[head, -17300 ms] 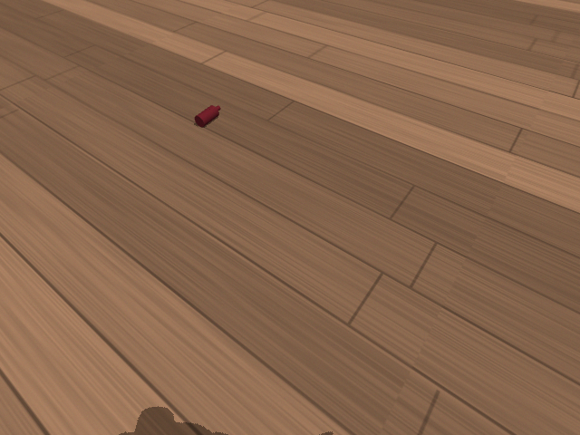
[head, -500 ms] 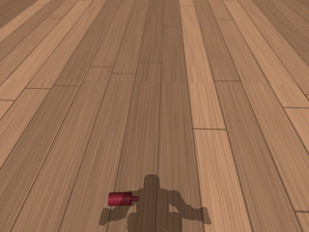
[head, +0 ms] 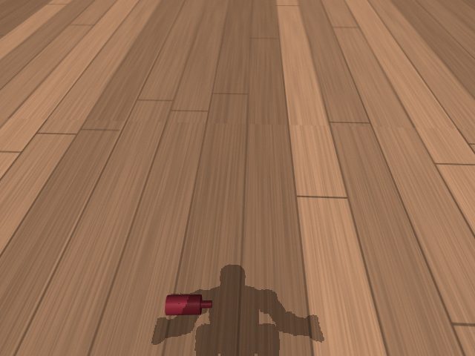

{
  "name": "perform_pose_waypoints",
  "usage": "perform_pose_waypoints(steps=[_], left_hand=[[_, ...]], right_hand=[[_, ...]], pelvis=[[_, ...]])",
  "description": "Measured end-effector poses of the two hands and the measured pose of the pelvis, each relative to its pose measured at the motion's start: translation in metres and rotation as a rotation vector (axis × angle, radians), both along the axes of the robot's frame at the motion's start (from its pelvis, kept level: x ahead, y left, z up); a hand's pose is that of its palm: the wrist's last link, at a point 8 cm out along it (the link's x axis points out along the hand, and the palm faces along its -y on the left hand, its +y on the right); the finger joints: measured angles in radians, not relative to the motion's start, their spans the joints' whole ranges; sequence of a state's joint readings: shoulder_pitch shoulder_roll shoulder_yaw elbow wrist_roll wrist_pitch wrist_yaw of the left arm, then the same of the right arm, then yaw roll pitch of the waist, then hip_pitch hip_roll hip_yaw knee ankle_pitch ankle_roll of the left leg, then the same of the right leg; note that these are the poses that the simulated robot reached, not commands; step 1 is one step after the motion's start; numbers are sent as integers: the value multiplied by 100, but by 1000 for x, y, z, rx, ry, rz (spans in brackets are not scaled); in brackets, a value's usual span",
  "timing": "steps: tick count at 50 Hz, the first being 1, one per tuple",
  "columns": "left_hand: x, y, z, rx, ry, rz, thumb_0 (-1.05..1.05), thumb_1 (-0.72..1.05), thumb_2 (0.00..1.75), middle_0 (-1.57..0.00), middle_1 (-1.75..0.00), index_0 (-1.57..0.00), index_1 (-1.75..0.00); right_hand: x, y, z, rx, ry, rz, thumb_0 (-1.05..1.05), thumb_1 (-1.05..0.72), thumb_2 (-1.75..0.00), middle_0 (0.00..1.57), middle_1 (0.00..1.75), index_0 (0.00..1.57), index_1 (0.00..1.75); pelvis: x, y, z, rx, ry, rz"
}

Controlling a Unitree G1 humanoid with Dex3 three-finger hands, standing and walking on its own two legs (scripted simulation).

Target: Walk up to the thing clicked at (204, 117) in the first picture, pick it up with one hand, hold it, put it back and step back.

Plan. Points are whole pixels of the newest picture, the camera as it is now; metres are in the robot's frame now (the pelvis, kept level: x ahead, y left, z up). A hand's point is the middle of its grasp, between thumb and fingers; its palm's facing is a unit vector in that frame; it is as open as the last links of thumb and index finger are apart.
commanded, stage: stand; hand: left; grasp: from above
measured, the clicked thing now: (189, 304) +0.41 +0.22 -0.75
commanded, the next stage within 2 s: rise first in 0.42 s
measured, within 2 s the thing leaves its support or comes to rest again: neither
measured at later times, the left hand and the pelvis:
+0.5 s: hand out of the picture +0.07 +0.25 -0.16, palm faces -0.03 -0.93 -0.35, open 7.4 cm; pelvis +0.00 +0.00 +0.00, yaw +0 degrees
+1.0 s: hand out of the picture +0.13 +0.26 -0.20, palm faces -0.10 -0.91 -0.40, open 12.9 cm; pelvis -0.02 +0.01 -0.05, yaw -1 degrees
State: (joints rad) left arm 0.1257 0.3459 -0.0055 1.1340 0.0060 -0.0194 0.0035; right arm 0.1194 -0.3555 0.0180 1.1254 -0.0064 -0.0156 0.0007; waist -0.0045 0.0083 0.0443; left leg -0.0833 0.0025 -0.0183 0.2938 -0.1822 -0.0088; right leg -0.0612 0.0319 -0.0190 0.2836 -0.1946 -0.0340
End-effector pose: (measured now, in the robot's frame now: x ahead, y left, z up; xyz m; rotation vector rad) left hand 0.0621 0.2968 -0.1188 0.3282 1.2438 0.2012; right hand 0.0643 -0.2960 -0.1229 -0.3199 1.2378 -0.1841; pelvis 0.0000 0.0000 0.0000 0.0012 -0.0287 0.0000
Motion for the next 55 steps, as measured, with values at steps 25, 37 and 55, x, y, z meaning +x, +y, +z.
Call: perform_pose_waypoints(steps=[25, 37, 55], left_hand=[[1, 1, 1, 3, -1, -4, 0, 90, 90, -21, -30, -20, -30], [71, -3, -14, -19, -152, -46, 1, 58, 90, -18, -63, -18, -62], [58, 5, -60, 75, -101, -140, 0, -43, 95, -11, -103, -11, -102]], right_hand=[[-3, 0, 0, 2, 5, -3, 0, -90, -90, 20, 30, 20, 30], [5, 27, -13, 45, -141, -26, 0, -92, -90, 20, 30, 20, 30], [50, 53, -39, 56, -353, 29, 0, -92, -90, 20, 30, 20, 30]], pelvis=[[-2, 0, 0, 0, 0, -2], [-18, 0, -21, 2, 147, 3], [-20, 14, -73, -14, 282, -7]])
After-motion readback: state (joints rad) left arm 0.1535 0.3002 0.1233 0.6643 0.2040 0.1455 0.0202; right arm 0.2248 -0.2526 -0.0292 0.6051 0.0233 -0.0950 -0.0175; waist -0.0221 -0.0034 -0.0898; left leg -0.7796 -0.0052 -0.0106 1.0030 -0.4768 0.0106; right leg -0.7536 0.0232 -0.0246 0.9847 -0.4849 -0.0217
